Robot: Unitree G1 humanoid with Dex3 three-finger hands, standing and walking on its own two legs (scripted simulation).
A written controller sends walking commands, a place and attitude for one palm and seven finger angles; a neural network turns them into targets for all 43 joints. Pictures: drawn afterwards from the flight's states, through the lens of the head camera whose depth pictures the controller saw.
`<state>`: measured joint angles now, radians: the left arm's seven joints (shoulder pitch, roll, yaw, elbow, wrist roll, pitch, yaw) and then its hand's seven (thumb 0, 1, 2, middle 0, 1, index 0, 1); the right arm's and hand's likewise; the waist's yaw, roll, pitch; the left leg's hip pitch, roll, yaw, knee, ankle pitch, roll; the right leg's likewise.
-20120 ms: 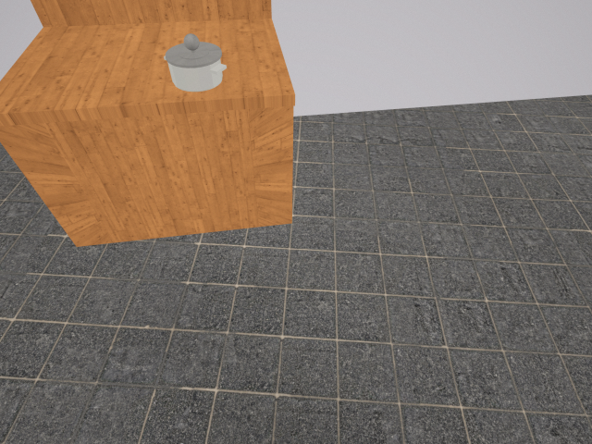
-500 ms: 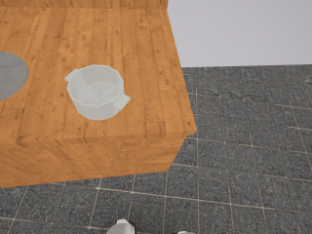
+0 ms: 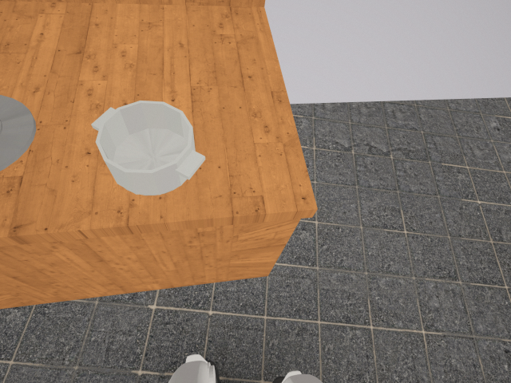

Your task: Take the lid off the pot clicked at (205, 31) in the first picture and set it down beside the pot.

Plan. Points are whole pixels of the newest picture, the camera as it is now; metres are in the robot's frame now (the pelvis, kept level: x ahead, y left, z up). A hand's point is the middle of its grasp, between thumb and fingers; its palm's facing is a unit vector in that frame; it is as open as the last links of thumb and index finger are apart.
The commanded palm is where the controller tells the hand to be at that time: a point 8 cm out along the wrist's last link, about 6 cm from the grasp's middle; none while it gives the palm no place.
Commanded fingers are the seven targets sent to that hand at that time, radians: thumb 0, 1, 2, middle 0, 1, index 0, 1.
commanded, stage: lower the lid onto the table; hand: left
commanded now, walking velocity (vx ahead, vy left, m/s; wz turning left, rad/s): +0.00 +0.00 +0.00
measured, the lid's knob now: out of the picture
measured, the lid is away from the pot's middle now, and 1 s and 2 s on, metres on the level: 0.24 0.24 0.24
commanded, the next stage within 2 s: open the fingers wide in 1.78 s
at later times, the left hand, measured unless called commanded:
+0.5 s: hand out of the picture +0.46 +0.39 +0.09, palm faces -0.48 -0.17 -0.86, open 7.9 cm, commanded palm +0.56 +0.39 +0.16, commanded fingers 0.00 0.70 0.84 -0.91 -1.17 -0.80 -1.13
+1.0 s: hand out of the picture +0.46 +0.40 +0.06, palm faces -0.49 -0.16 -0.86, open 7.9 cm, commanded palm +0.56 +0.39 +0.12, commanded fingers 0.00 0.70 0.84 -0.91 -1.17 -0.80 -1.13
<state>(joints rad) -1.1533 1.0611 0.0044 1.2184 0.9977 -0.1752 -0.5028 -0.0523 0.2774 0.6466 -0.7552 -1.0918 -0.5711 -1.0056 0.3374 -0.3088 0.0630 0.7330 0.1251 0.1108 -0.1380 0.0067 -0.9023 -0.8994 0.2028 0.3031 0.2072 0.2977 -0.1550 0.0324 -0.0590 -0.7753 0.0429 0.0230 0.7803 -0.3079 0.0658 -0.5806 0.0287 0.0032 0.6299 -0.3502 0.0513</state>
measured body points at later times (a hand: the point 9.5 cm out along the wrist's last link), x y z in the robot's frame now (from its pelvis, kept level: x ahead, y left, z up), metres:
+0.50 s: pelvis -0.01 +0.01 -0.01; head +0.12 +0.05 +0.42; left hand +0.48 +0.40 +0.14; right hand -0.01 -0.28 -0.11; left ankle +0.03 +0.07 -0.71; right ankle -0.04 -0.17 -0.71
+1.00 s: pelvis -0.01 +0.01 -0.02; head +0.13 +0.06 +0.41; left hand +0.48 +0.40 +0.11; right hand -0.03 -0.27 -0.12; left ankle +0.03 +0.07 -0.71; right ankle -0.04 -0.17 -0.71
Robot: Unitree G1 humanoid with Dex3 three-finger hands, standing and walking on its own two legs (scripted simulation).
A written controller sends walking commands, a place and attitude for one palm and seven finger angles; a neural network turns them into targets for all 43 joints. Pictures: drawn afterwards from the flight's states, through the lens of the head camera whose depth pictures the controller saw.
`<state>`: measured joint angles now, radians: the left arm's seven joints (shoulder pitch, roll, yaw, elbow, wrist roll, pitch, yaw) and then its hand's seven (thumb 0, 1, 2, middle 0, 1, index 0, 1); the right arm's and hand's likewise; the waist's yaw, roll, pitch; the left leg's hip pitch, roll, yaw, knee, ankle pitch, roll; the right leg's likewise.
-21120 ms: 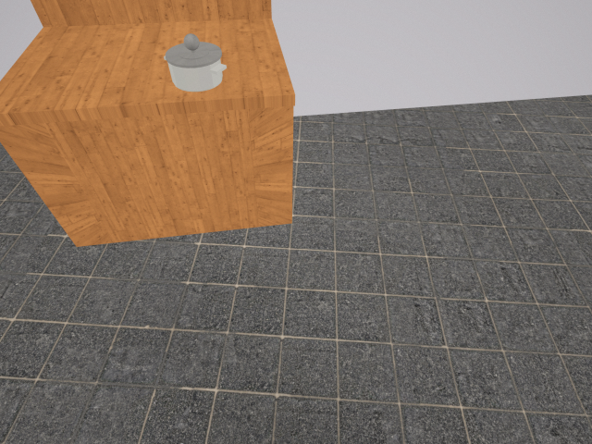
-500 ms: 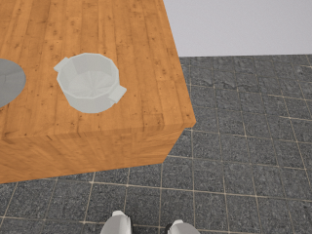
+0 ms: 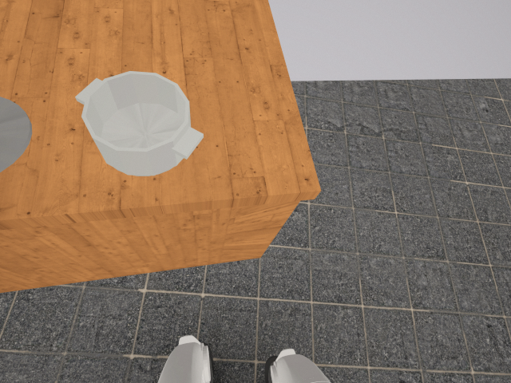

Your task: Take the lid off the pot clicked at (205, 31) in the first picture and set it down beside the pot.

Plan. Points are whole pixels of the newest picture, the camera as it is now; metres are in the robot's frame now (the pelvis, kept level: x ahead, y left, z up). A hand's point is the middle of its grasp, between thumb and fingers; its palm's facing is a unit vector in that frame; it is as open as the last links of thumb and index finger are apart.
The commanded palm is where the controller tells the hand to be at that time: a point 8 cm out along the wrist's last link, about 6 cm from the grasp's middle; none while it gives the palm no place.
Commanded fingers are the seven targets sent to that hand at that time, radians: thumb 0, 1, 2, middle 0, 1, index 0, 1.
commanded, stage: lower the lid onto the table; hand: left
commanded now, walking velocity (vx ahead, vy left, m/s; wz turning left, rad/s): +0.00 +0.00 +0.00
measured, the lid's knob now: out of the picture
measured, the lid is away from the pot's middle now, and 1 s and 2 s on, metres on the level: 0.24 0.24 0.24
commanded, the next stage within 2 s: open the fingers wide in 0.78 s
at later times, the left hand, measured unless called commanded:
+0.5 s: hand out of the picture +0.47 +0.39 +0.06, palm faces -0.47 -0.16 -0.87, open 7.9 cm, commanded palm +0.56 +0.39 +0.11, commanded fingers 0.00 0.70 0.84 -0.91 -1.17 -0.80 -1.13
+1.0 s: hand out of the picture +0.44 +0.39 +0.02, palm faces -0.47 -0.17 -0.87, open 7.9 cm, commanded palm +0.49 +0.36 +0.08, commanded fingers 0.00 0.60 0.75 -0.79 -1.14 -0.70 -1.11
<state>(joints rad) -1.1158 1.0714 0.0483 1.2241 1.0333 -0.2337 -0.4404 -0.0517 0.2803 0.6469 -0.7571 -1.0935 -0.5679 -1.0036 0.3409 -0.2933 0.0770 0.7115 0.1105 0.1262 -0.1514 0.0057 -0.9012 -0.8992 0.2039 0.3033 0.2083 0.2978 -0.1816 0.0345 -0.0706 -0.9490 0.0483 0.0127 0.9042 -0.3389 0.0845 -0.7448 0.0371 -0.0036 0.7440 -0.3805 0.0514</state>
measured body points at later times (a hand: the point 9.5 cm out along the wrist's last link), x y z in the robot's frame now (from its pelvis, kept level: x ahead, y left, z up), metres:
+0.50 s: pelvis -0.01 +0.00 -0.01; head +0.14 +0.05 +0.41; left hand +0.49 +0.40 +0.11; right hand -0.01 -0.28 -0.10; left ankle +0.04 +0.06 -0.69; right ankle -0.02 -0.18 -0.69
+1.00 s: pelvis -0.02 +0.00 -0.01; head +0.13 +0.05 +0.41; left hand +0.46 +0.39 +0.07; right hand -0.02 -0.28 -0.11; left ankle +0.04 +0.06 -0.69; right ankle -0.02 -0.18 -0.69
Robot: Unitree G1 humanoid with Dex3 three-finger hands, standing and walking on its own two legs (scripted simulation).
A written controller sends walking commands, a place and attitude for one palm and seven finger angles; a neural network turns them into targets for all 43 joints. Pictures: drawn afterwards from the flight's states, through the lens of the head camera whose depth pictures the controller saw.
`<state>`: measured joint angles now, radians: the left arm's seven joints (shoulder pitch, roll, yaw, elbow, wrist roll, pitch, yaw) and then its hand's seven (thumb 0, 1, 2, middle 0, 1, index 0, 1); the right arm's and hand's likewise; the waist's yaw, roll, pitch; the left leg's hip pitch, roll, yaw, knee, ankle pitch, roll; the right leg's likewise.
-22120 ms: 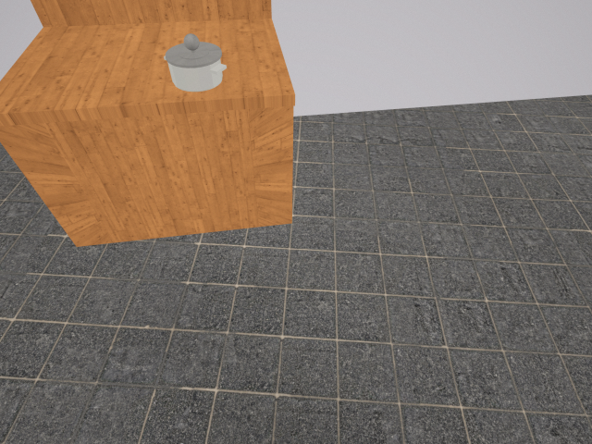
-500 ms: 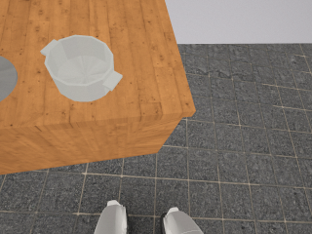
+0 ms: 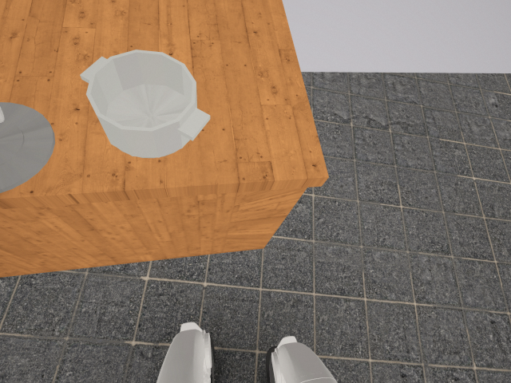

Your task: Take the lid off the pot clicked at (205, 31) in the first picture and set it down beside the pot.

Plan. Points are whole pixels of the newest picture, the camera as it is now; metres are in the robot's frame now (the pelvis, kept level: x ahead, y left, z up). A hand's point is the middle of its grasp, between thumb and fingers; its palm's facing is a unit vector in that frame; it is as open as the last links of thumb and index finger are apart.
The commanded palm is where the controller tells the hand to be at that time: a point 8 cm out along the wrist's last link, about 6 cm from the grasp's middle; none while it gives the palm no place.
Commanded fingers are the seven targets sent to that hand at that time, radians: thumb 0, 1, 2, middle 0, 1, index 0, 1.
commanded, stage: open the fingers wide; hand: left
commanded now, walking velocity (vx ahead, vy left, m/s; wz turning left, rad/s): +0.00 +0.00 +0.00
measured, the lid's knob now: out of the picture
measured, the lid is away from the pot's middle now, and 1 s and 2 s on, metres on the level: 0.24 0.24 0.24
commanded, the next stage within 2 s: raise the empty hand in 0.98 s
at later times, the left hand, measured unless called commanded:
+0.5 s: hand out of the picture +0.44 +0.37 +0.04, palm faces -0.48 -0.12 -0.87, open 8.4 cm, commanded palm +0.53 +0.37 +0.10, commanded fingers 0.00 0.22 0.49 -0.40 -1.03 -0.38 -1.02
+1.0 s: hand out of the picture +0.46 +0.39 +0.04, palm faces -0.48 -0.17 -0.86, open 10.9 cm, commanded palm +0.52 +0.37 +0.10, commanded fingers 0.00 0.09 0.43 -0.29 -0.98 -0.29 -0.98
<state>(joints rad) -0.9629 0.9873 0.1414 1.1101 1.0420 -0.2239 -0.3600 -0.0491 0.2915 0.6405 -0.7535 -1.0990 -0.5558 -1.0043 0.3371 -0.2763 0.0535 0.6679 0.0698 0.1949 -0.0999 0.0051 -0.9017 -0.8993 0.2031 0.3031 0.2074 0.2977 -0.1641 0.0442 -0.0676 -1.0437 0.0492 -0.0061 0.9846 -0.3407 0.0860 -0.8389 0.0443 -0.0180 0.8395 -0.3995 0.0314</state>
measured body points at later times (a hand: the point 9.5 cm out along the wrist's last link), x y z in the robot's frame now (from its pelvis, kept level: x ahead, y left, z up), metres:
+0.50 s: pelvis -0.01 -0.01 +0.00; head +0.13 +0.04 +0.43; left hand +0.47 +0.38 +0.09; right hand +0.02 -0.30 -0.10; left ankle +0.06 +0.06 -0.68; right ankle +0.00 -0.18 -0.68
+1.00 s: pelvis +0.00 -0.02 +0.00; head +0.16 +0.03 +0.42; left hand +0.48 +0.39 +0.09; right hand +0.01 -0.30 -0.10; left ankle +0.06 +0.06 -0.68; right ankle +0.00 -0.18 -0.68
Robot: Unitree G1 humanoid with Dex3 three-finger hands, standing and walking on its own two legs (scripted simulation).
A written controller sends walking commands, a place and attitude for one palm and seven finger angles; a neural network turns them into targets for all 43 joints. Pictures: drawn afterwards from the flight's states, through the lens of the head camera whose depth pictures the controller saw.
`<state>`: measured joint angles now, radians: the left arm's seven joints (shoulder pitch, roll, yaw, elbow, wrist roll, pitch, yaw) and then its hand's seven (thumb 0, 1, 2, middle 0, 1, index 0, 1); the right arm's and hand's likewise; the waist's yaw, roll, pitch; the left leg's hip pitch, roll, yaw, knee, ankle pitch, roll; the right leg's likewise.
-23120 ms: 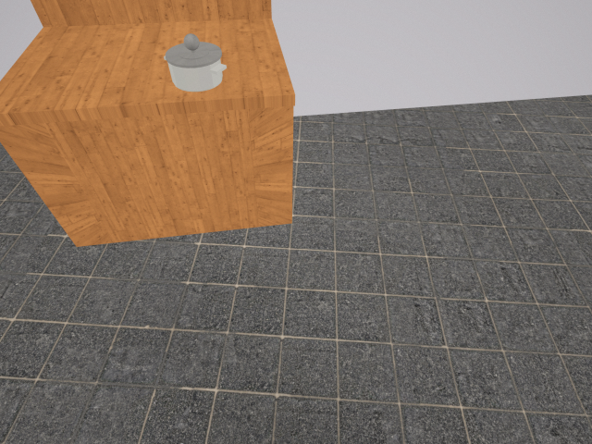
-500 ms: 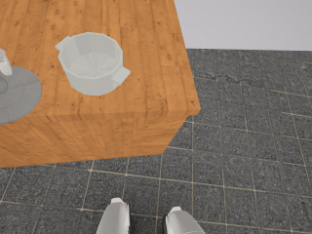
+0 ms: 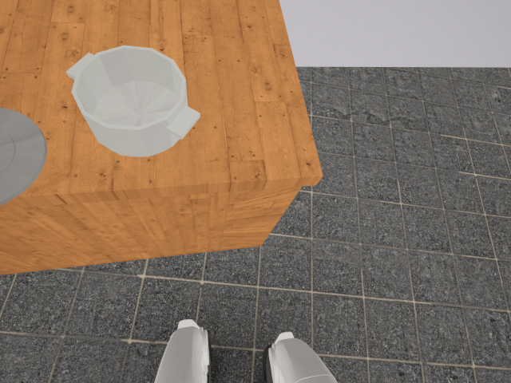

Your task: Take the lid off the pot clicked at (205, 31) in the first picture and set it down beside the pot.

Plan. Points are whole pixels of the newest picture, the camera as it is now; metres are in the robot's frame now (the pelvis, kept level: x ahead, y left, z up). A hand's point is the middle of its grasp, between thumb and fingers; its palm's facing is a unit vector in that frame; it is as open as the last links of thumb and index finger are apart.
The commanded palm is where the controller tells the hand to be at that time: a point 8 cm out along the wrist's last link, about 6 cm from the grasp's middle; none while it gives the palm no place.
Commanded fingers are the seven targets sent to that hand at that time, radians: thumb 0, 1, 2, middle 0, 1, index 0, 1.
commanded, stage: raise the empty hand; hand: left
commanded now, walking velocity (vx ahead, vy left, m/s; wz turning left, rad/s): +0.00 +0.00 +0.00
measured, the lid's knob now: out of the picture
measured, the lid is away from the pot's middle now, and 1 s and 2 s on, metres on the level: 0.24 0.24 0.24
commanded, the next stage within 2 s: draw the hand back to the body in 1.38 s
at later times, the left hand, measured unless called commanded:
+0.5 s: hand out of the picture +0.45 +0.40 +0.09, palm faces -0.45 -0.16 -0.88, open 10.9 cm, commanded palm +0.52 +0.39 +0.15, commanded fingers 0.00 0.09 0.43 -0.28 -0.98 -0.28 -0.98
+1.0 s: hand out of the picture +0.46 +0.40 +0.14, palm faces -0.39 -0.18 -0.90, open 10.9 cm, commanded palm +0.51 +0.39 +0.20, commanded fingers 0.00 0.09 0.43 -0.28 -0.98 -0.28 -0.98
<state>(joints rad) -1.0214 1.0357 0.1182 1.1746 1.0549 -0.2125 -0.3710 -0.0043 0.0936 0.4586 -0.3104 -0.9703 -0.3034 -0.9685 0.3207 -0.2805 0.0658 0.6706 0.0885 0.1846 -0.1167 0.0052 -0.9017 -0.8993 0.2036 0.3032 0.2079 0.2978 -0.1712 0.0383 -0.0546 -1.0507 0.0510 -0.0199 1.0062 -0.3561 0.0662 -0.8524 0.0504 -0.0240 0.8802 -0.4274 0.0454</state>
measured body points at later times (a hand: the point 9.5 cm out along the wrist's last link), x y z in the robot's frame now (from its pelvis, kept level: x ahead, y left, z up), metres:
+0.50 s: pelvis +0.00 +0.00 +0.01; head +0.13 +0.05 +0.44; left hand +0.47 +0.41 +0.14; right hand +0.02 -0.28 -0.09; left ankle +0.06 +0.07 -0.67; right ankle -0.01 -0.17 -0.67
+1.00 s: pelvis +0.01 +0.01 +0.02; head +0.12 +0.05 +0.46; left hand +0.48 +0.41 +0.19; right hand +0.02 -0.27 -0.08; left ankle +0.06 +0.07 -0.67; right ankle -0.01 -0.16 -0.67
